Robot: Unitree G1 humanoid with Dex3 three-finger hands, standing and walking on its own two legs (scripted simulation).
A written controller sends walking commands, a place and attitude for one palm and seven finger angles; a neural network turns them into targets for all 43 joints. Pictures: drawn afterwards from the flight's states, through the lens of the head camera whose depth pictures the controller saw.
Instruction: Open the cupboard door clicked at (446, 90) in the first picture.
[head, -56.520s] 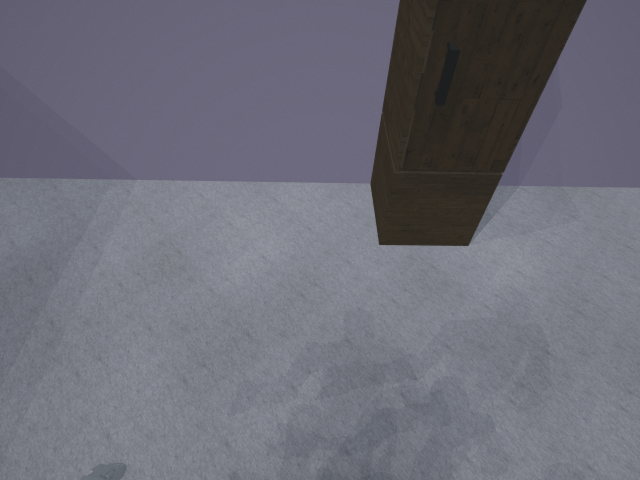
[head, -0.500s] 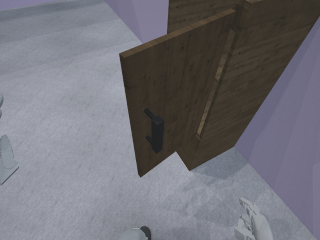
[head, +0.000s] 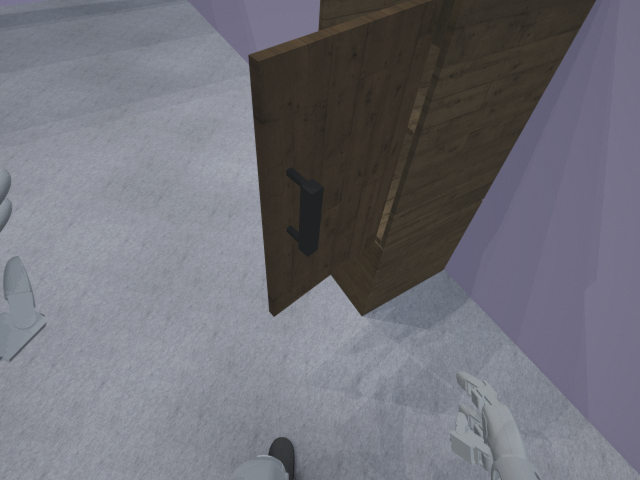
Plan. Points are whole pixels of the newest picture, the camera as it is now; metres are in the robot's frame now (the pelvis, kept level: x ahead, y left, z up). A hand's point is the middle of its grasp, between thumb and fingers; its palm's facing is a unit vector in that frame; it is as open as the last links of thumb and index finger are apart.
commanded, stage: stop stepping back and stand still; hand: left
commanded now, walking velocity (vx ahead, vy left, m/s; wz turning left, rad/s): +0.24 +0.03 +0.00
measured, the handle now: (301, 213) +0.49 +0.08 +0.01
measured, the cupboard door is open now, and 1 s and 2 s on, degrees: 100 100 100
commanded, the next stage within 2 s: let the arm hang, fingers relaxed in 0.84 s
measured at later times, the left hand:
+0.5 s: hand out of the picture +0.14 +0.29 +0.17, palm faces +0.47 -0.79 -0.39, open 7.4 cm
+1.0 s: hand (5, 452) +0.12 +0.27 +0.12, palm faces +0.35 -0.81 -0.48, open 7.4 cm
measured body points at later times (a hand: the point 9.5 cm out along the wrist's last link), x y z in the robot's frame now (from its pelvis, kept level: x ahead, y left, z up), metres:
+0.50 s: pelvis -0.07 +0.01 +0.01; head -0.07 +0.03 +0.46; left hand +0.11 +0.33 +0.19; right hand +0.08 -0.23 -0.07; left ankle +0.01 +0.11 -0.72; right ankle -0.11 -0.11 -0.72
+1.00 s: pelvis -0.09 +0.00 +0.01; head -0.09 -0.01 +0.46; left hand +0.09 +0.31 +0.15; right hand +0.09 -0.23 -0.09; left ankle +0.01 +0.11 -0.72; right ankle -0.11 -0.10 -0.72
